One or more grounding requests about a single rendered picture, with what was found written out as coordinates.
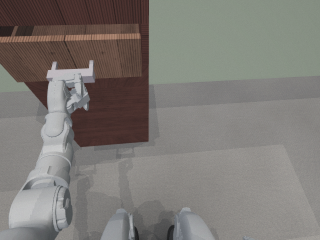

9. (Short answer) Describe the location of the drawer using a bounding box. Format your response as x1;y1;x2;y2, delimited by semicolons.
0;23;142;83

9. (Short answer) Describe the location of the left robot hand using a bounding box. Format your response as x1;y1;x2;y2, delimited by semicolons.
47;71;90;117

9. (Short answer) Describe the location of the cabinet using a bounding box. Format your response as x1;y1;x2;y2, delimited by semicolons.
0;0;149;147

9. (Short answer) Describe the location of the handle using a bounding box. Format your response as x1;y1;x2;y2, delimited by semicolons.
46;60;96;83

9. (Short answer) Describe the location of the right robot thigh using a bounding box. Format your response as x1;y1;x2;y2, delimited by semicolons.
174;211;216;240

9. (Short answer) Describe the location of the robot right shin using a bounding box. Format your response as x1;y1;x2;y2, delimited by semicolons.
173;207;191;240

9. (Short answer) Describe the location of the left robot upper arm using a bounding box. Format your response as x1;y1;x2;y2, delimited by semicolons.
0;185;73;240

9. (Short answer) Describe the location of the left robot forearm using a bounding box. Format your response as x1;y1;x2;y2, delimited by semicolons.
8;112;75;229

